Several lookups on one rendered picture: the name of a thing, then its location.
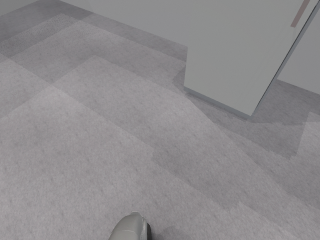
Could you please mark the left robot thigh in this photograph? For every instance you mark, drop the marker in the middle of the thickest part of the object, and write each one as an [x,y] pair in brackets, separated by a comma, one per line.
[130,227]

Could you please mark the handle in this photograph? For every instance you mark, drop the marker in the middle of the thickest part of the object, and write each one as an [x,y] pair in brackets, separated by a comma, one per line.
[299,13]

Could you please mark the fridge door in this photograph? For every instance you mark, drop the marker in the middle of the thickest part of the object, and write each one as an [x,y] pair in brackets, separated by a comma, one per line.
[235,47]

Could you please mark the robot left shin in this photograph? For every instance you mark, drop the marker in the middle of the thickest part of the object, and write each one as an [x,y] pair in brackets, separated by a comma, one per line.
[135,213]

